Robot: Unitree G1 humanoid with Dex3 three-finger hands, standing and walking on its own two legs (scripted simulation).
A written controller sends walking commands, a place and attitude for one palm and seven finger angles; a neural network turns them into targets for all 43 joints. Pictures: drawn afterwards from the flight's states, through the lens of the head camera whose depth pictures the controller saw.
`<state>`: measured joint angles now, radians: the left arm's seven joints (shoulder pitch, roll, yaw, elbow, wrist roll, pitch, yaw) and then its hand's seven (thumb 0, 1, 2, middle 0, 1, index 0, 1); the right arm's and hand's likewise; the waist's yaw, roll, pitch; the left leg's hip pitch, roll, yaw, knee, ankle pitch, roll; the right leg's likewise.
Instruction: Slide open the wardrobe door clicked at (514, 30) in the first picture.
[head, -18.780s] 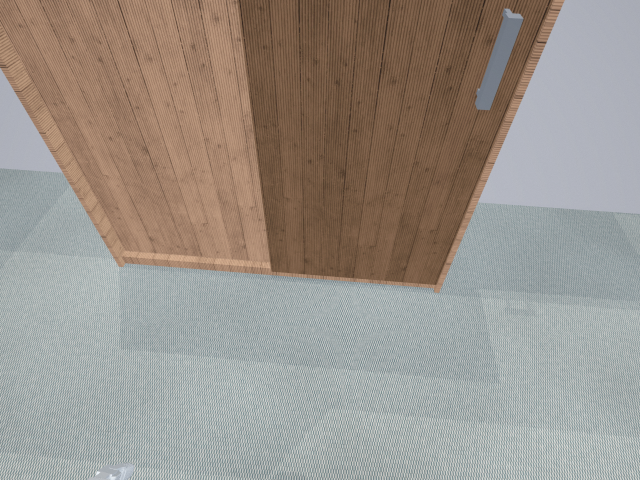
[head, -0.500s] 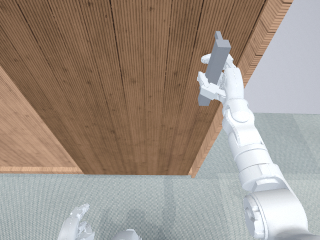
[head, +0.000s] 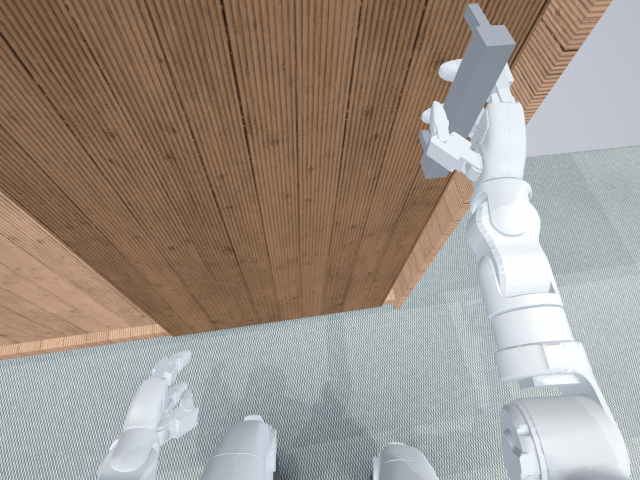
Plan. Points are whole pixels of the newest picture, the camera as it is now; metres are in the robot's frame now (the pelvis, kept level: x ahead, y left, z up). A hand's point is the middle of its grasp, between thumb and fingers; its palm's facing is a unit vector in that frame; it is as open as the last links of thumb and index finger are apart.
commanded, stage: step sideways, sliding the door along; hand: right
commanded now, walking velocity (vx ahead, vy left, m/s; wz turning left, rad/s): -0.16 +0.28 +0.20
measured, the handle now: (451, 100) +0.49 -0.15 +0.15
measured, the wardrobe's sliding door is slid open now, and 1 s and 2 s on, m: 0.05 0.34 0.46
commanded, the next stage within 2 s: stop walking and hold the door there in 1.52 s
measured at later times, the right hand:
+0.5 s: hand (336, 145) +0.43 -0.02 +0.14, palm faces +0.20 +0.97 -0.11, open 6.6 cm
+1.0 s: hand (158, 166) +0.40 +0.16 +0.14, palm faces +0.00 +1.00 -0.08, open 6.6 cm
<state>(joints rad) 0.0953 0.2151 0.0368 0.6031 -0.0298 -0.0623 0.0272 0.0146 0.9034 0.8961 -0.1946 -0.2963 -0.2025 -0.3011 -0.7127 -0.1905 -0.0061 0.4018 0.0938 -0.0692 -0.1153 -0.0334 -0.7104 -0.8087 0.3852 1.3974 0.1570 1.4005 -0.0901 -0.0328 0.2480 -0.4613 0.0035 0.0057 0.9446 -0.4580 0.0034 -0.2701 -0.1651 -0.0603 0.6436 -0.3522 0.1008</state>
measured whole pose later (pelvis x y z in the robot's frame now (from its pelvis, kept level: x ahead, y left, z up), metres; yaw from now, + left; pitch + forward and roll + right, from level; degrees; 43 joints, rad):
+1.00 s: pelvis +0.05 +0.25 +0.02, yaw +4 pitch -2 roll +2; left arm 0.10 0.18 0.01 0.54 -0.01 -0.09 -0.02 0.02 0.90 0.90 -0.19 -0.30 -0.20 -0.30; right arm -0.25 -0.11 0.08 -0.06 0.01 -0.12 -0.13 0.00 -0.71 -0.78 0.40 1.40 0.19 1.34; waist -0.10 -0.05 0.24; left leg -0.50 0.01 0.02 1.02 -0.44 -0.03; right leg -0.17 -0.20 -0.15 0.53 -0.30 0.08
